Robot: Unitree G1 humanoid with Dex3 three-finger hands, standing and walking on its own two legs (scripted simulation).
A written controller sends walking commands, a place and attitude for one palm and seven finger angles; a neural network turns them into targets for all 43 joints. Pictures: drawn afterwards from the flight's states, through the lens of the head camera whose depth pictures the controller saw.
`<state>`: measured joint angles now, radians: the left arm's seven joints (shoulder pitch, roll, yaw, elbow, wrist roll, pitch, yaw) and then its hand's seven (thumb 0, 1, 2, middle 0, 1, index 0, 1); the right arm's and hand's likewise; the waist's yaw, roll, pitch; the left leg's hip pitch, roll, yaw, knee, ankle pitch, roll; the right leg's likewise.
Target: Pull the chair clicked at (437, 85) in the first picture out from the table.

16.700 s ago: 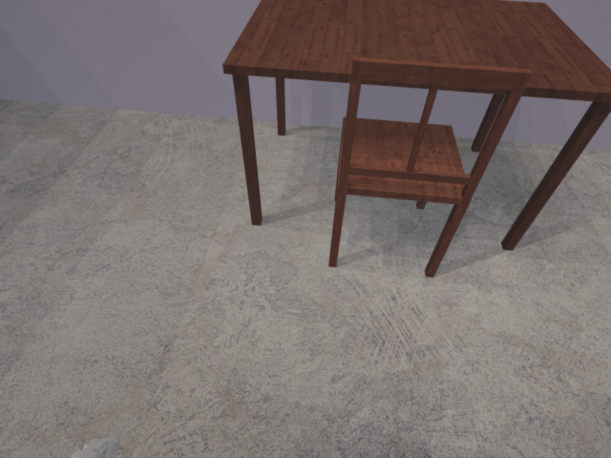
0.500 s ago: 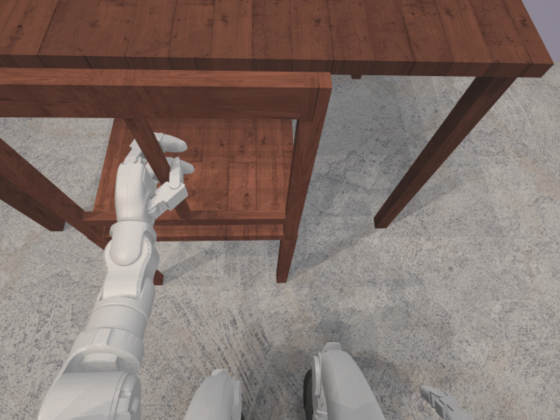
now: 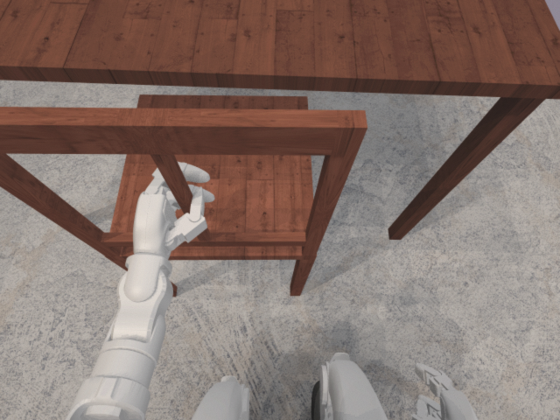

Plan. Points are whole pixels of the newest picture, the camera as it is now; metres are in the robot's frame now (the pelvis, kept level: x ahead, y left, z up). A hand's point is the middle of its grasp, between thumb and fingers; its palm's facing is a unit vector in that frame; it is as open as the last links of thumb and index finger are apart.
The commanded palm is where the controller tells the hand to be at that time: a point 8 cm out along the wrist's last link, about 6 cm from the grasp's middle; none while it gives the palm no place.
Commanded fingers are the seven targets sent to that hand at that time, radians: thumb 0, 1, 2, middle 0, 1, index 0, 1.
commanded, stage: step backward, pulling the chair out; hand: left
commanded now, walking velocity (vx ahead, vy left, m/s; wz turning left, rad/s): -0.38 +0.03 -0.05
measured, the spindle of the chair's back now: (187, 203) +0.41 +0.14 -0.01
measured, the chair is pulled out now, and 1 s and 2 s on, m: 0.02 0.04 0.18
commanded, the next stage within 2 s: none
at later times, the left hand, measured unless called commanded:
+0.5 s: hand (197, 212) +0.38 +0.11 +0.03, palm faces -0.10 -0.99 -0.11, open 4.9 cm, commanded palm +0.36 +0.16 +0.01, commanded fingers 0.00 0.90 0.90 -0.50 -1.45 -0.50 -1.45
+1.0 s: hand (196, 223) +0.37 +0.11 +0.03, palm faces -0.12 -0.98 -0.14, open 5.0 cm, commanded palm +0.34 +0.17 +0.02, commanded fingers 0.00 0.90 0.90 -0.50 -1.45 -0.50 -1.45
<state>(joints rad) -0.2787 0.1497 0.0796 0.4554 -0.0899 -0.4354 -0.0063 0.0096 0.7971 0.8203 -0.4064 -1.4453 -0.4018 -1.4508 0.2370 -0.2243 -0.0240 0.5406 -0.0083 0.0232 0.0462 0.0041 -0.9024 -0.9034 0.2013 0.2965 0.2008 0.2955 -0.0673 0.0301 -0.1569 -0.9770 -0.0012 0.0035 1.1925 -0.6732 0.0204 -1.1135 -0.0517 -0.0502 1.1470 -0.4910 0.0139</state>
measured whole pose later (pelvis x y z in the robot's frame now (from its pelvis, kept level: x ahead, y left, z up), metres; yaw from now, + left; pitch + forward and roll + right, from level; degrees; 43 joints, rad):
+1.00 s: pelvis +0.01 +0.03 +0.09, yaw -6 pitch +6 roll -1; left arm -0.39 0.14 0.04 0.89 -0.04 -0.18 0.09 0.03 0.75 0.82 -0.30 -1.18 -0.49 -1.45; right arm 0.19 -0.23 0.01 0.70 0.02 0.07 -0.10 0.00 -0.90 -0.90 0.21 0.30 0.20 0.30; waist -0.07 0.03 0.09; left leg -0.33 0.02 0.01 0.57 -0.33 -0.01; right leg -0.41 -0.02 -0.08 0.50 -0.19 0.00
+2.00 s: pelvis -0.12 +0.02 +0.09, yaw -3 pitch +4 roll +1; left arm -0.37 0.14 0.00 0.86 -0.07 -0.14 0.11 0.02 0.76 0.79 -0.27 -1.16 -0.49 -1.45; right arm 0.21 -0.24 0.00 0.67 0.00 0.02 -0.11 0.01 -0.90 -0.90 0.20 0.30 0.20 0.30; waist -0.08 0.00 0.11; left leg -0.35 0.00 -0.01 0.54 -0.25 -0.02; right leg -0.45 -0.02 -0.04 0.63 -0.25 -0.01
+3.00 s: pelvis -0.31 +0.02 +0.09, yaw -1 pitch +3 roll +1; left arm -0.36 0.12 -0.05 0.83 -0.06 -0.13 0.09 0.01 0.77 0.80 -0.20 -1.15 -0.49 -1.45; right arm 0.22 -0.25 -0.02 0.67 -0.01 0.03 -0.11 0.01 -0.90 -0.90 0.20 0.30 0.20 0.30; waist -0.07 0.01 0.12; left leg -0.30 0.04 0.01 0.52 -0.26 -0.04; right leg -0.43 -0.03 -0.03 0.64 -0.27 0.00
